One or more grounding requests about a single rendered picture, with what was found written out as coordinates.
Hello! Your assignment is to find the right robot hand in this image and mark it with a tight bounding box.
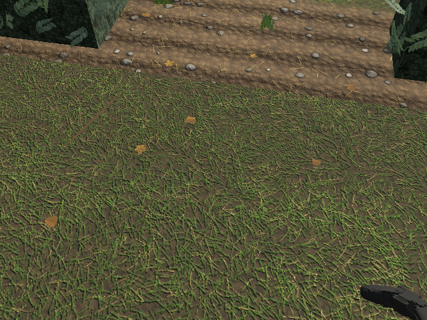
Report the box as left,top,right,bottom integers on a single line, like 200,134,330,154
360,285,427,320

